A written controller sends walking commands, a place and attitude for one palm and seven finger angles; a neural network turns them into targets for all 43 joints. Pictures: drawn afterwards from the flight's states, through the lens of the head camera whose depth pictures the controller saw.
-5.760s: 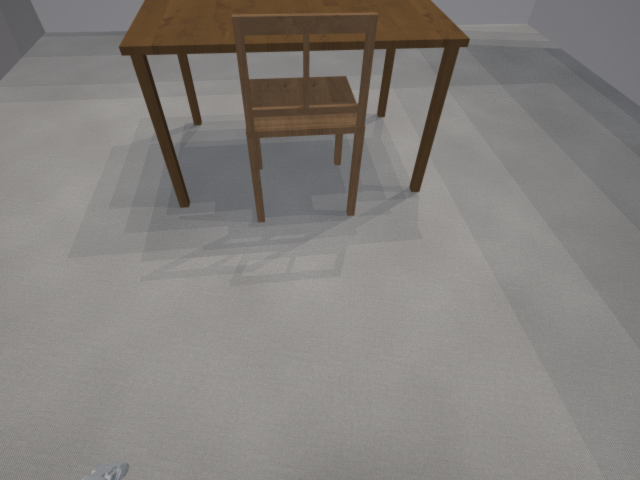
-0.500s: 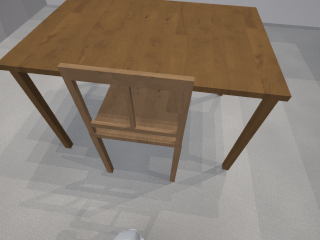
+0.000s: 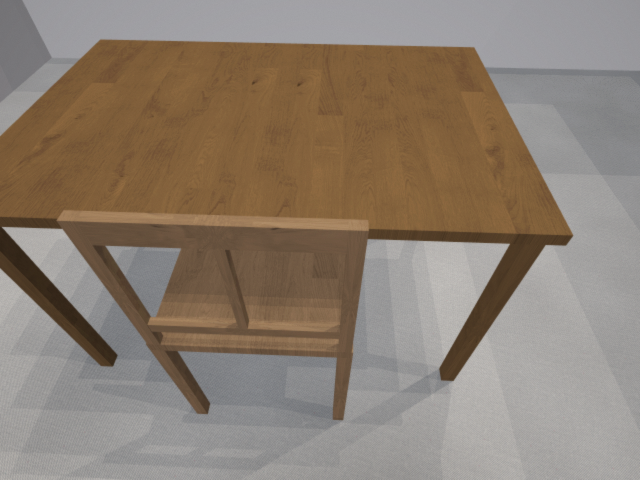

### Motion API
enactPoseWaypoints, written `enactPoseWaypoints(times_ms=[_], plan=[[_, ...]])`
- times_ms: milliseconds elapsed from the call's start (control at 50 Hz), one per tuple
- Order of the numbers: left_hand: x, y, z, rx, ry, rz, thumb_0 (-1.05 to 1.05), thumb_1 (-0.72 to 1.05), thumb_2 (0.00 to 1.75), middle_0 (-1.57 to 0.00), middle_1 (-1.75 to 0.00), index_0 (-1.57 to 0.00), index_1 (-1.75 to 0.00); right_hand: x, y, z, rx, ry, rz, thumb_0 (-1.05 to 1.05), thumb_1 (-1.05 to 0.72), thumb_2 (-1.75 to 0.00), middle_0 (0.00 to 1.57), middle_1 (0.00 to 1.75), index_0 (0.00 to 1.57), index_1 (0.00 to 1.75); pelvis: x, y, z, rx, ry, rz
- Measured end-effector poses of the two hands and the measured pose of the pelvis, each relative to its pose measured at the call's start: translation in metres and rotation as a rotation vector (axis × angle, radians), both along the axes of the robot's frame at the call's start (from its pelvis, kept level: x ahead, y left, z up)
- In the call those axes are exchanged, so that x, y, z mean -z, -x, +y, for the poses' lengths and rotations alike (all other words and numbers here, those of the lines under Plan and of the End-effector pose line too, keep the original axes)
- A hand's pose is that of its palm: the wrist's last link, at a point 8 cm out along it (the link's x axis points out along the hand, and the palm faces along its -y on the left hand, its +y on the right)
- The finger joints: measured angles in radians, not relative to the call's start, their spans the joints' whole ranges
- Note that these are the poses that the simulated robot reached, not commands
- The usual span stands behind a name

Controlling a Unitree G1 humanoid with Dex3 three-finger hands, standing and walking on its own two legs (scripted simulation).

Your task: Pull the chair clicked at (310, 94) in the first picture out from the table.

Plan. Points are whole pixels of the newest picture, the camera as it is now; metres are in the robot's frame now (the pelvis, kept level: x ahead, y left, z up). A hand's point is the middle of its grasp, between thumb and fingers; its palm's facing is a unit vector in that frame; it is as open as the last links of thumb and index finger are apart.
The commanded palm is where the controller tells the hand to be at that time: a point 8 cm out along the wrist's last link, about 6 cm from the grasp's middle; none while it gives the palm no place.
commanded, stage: come to a stop and stand still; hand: left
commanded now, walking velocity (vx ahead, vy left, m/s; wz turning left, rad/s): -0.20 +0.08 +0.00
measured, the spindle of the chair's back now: (233, 289) +0.43 +0.17 -0.09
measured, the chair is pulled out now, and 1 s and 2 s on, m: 0.00 0.00 0.00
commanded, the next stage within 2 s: look again from close up in 1.08 s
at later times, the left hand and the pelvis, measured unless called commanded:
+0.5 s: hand out of the picture -0.03 +0.21 -0.17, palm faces +0.09 -0.97 -0.21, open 7.4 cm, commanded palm none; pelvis -0.05 +0.03 +0.01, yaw +0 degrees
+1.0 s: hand out of the picture -0.11 +0.16 -0.17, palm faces +0.03 -0.99 -0.15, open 7.4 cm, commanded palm none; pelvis -0.08 +0.01 +0.01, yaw -1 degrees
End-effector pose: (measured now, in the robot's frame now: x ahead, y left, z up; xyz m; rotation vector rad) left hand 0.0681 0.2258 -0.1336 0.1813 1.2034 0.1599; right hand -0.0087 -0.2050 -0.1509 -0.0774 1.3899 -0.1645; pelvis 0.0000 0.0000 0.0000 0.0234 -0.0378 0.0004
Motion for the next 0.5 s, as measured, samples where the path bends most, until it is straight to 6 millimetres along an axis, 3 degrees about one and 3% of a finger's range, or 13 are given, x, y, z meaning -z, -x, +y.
enactPoseWaypoints(times_ms=[100,260,360,500], plan=[[-0.003,0.007,-0.006,0.002,-0.021,0.041,0.00,0.92,0.90,-0.20,-0.30,-0.20,-0.30,0.003,0.003,-0.005,0.034,-0.019,0.046,0.00,-0.91,-0.90,0.20,0.30,0.20,0.30,-0.002,0.004,-0.006,-0.016,0.009,0.013],[-0.003,0.039,0.011,-0.030,-0.021,0.065,0.00,0.91,0.90,-0.20,-0.30,-0.20,-0.30,-0.006,0.011,-0.009,-0.006,0.018,0.032,0.00,-0.91,-0.90,0.20,0.30,0.20,0.30,-0.005,0.027,0.005,-0.017,0.008,0.031],[0.010,0.066,0.030,-0.058,0.006,0.081,0.00,0.91,0.90,-0.20,-0.30,-0.20,-0.30,-0.009,0.030,0.003,-0.016,0.054,-0.002,0.00,-0.91,-0.90,0.20,0.30,0.19,0.30,0.001,0.043,0.022,-0.009,0.011,0.014],[0.006,0.110,0.037,-0.094,0.018,0.140,0.00,0.91,0.90,-0.20,-0.30,-0.20,-0.30,-0.014,0.049,0.026,-0.043,0.026,0.010,0.00,-0.91,-0.90,0.20,0.30,0.20,0.30,-0.007,0.050,0.030,-0.001,0.004,0.008]])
